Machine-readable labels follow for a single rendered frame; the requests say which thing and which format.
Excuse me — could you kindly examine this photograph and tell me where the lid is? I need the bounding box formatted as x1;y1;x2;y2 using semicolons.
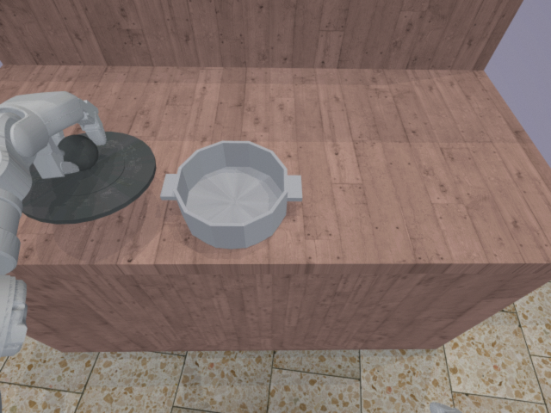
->
22;132;156;225

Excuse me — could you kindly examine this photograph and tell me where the pot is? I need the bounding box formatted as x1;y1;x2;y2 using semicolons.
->
160;141;302;250

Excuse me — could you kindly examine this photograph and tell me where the table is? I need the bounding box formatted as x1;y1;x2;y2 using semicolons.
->
0;0;551;352

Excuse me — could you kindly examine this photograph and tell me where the robot left forearm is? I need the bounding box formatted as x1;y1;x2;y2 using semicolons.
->
0;104;49;275

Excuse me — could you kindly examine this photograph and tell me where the robot left hand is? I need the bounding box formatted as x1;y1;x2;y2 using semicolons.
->
0;91;107;179

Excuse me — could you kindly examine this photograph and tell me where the knob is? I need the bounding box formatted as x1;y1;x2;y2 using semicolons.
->
58;135;98;171

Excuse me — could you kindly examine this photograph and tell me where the robot left upper arm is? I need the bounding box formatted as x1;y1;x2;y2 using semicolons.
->
0;274;28;413

